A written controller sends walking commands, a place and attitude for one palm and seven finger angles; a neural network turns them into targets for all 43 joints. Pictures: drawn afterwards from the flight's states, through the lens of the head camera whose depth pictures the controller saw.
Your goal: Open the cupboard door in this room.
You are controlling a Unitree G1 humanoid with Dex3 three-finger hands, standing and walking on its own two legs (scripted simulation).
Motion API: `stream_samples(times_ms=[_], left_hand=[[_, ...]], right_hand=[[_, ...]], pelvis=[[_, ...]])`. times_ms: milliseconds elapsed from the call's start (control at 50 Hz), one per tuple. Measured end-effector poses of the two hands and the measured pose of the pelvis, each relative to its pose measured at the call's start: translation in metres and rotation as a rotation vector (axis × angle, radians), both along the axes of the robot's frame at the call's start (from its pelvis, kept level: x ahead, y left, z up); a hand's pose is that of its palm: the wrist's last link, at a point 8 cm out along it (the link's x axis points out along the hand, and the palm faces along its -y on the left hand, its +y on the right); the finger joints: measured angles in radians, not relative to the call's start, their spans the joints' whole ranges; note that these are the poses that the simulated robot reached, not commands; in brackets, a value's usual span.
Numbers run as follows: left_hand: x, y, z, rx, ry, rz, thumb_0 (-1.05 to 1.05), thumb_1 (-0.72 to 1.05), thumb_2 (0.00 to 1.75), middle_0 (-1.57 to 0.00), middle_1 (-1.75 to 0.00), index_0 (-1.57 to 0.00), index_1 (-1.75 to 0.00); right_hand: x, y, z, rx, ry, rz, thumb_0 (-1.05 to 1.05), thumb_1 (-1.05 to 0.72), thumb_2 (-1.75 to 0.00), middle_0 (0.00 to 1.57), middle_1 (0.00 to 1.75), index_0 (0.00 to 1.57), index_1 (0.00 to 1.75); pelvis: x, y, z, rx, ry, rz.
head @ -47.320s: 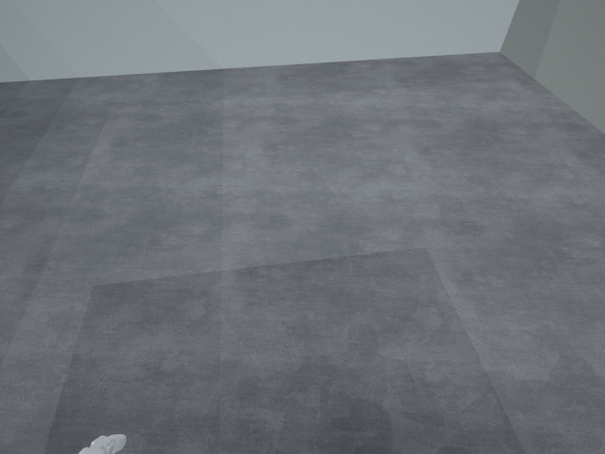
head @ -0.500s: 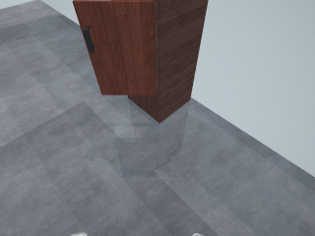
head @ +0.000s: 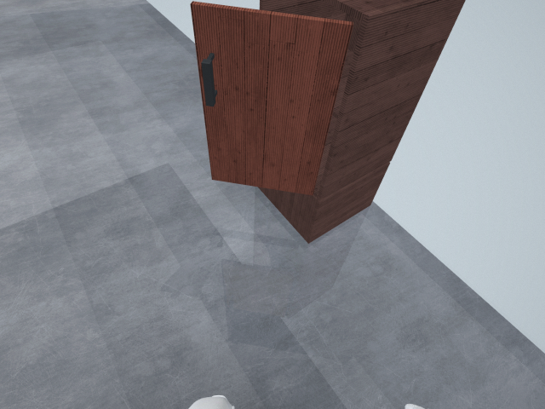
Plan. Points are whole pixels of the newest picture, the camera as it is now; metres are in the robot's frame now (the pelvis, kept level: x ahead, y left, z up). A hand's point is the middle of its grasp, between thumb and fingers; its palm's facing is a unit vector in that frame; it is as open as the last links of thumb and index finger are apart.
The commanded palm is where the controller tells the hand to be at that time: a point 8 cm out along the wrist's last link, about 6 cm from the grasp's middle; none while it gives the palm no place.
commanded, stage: take the last steps up to it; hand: left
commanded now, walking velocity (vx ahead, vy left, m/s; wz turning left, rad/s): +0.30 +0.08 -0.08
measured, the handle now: (211, 79) +0.86 +0.26 -0.01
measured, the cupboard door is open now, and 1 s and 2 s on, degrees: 45 45 45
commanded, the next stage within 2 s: come to a stop and stand still in 0.50 s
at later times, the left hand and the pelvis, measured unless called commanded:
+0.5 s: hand (198, 298) +0.32 +0.17 -0.14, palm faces -0.09 -0.98 -0.20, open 7.4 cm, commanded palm none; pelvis +0.18 +0.01 +0.01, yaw -4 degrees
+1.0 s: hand (160, 309) +0.29 +0.24 -0.16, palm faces -0.04 -0.97 -0.22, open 7.3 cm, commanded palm none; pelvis +0.25 +0.05 +0.01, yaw -6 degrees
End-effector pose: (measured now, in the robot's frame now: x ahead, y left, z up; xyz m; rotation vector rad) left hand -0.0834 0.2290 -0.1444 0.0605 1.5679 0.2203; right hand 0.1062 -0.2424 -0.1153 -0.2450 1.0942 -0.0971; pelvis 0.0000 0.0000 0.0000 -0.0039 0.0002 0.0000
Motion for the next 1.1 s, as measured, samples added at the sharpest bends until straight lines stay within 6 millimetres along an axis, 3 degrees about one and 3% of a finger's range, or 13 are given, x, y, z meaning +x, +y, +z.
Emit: stream_samples(times_ms=[40, 100, 220, 360, 460, 520, 580, 680, 740, 860, 920, 980, 1100], left_hand=[[0.023, 0.012, 0.0, 0.004, -0.003, -0.019, 0.01, 0.92, 0.89, -0.2, -0.3, -0.2, -0.3], [0.075, 0.026, 0.007, 0.013, -0.078, -0.053, 0.01, 0.91, 0.89, -0.2, -0.3, -0.2, -0.3], [0.194, 0.037, 0.026, 0.03, -0.275, -0.128, 0.01, 0.91, 0.89, -0.2, -0.3, -0.2, -0.3], [0.318, 0.023, 0.039, 0.03, -0.423, -0.229, 0.0, 0.91, 0.89, -0.2, -0.3, -0.2, -0.3], [0.385, 0.001, 0.032, 0.027, -0.486, -0.29, 0.0, 0.91, 0.89, -0.2, -0.3, -0.2, -0.3], [0.397, -0.007, 0.029, 0.019, -0.484, -0.275, 0.0, 0.91, 0.89, -0.2, -0.3, -0.2, -0.3], [0.389, -0.007, 0.028, 0.008, -0.427, -0.24, 0.0, 0.91, 0.89, -0.2, -0.3, -0.2, -0.3], [0.377, 0.02, 0.025, 0.039, -0.334, -0.179, -0.02, 0.95, 0.89, -0.21, -0.3, -0.2, -0.3], [0.37, 0.036, 0.014, 0.032, -0.26, -0.166, -0.02, 0.94, 0.89, -0.2, -0.3, -0.2, -0.3], [0.369, 0.057, 0.001, 0.028, -0.169, -0.148, 0.0, 0.92, 0.89, -0.2, -0.3, -0.2, -0.3], [0.372, 0.061, 0.005, 0.032, -0.153, -0.158, 0.0, 0.92, 0.89, -0.2, -0.3, -0.2, -0.3], [0.375, 0.064, 0.01, 0.045, -0.16, -0.174, 0.0, 0.91, 0.89, -0.2, -0.3, -0.2, -0.3], [0.382, 0.055, 0.02, 0.073, -0.221, -0.214, 0.0, 0.91, 0.89, -0.2, -0.3, -0.2, -0.3]], right_hand=[[0.009, 0.014, 0.001, 0.005, -0.007, -0.01, 0.0, -0.91, -0.9, 0.2, 0.3, 0.2, 0.3], [0.007, 0.033, 0.002, 0.026, 0.033, -0.037, 0.0, -0.91, -0.9, 0.2, 0.3, 0.2, 0.3], [-0.01, 0.037, 0.0, 0.025, 0.14, -0.127, -0.01, -0.95, -0.9, 0.2, 0.3, 0.21, 0.3], [-0.037, 0.047, -0.009, 0.07, 0.324, -0.214, 0.0, -0.92, -0.9, 0.2, 0.3, 0.2, 0.3], [-0.039, 0.048, -0.022, 0.11, 0.431, -0.274, 0.0, -0.92, -0.9, 0.2, 0.3, 0.2, 0.3], [-0.019, 0.044, -0.022, 0.112, 0.455, -0.282, 0.01, -0.91, -0.9, 0.2, 0.3, 0.2, 0.3], [0.021, 0.037, -0.015, 0.092, 0.415, -0.269, 0.01, -0.91, -0.9, 0.2, 0.3, 0.2, 0.3], [0.107, 0.035, -0.004, 0.056, 0.273, -0.219, 0.01, -0.91, -0.9, 0.2, 0.3, 0.2, 0.3], [0.154, 0.04, -0.005, 0.027, 0.184, -0.195, 0.01, -0.92, -0.9, 0.2, 0.3, 0.2, 0.3], [0.217, 0.057, 0.0, -0.002, 0.088, -0.155, 0.01, -0.92, -0.9, 0.2, 0.3, 0.2, 0.3], [0.231, 0.061, 0.003, -0.004, 0.058, -0.145, 0.0, -0.91, -0.9, 0.2, 0.3, 0.2, 0.3], [0.231, 0.058, 0.003, 0.0, 0.047, -0.154, 0.0, -0.91, -0.9, 0.2, 0.3, 0.21, 0.3], [0.199, 0.033, -0.003, 0.003, 0.067, -0.197, 0.0, -0.91, -0.9, 0.21, 0.3, 0.21, 0.3]], pelvis=[[0.012, 0.008, 0.002, 0.004, -0.002, -0.011], [0.029, 0.017, 0.01, 0.01, 0.001, -0.021], [0.069, 0.031, 0.021, 0.026, 0.009, -0.039], [0.121, 0.028, 0.02, 0.039, 0.006, -0.054], [0.164, 0.013, 0.006, 0.038, 0.001, -0.071], [0.182, 0.009, 0.007, 0.013, -0.01, -0.061], [0.2, 0.01, 0.014, 0.001, -0.007, -0.059], [0.228, 0.019, 0.02, -0.004, -0.001, -0.064], [0.246, 0.033, 0.014, -0.021, -0.013, -0.077], [0.265, 0.049, 0.009, -0.004, -0.009, -0.093], [0.26, 0.051, 0.012, -0.012, -0.002, -0.097], [0.252, 0.05, 0.014, -0.019, 0.006, -0.109], [0.235, 0.037, 0.012, -0.018, 0.005, -0.125]])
